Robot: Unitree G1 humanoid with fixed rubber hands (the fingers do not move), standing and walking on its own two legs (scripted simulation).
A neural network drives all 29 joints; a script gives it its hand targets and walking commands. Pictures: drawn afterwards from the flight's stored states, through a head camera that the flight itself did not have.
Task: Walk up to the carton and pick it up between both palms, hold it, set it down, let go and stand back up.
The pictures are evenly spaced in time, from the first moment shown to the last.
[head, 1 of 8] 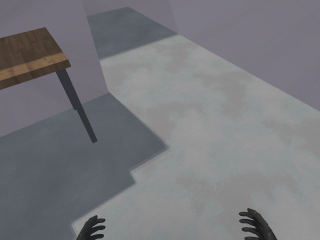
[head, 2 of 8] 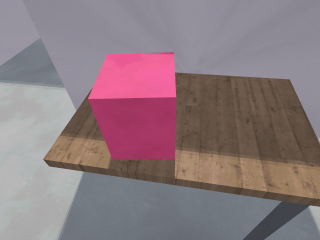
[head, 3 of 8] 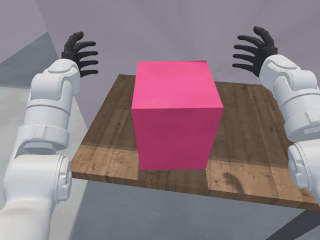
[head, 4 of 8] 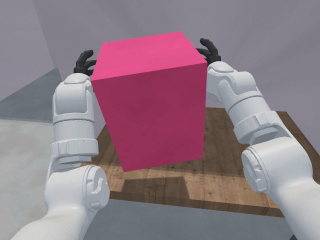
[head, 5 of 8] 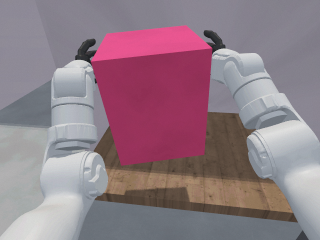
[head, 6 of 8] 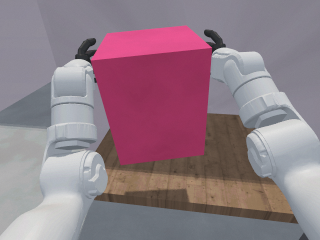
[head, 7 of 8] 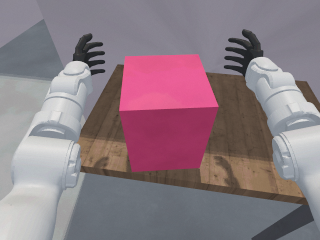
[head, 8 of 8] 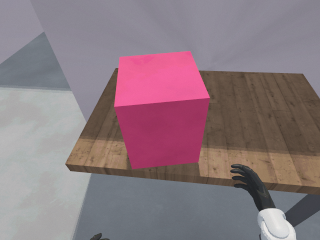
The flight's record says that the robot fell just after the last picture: no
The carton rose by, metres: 0.25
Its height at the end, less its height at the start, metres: +0.00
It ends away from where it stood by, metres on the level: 0.03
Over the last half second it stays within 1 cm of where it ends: yes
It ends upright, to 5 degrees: yes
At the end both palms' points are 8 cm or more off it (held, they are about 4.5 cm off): yes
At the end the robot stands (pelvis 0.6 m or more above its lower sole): yes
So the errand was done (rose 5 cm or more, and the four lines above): yes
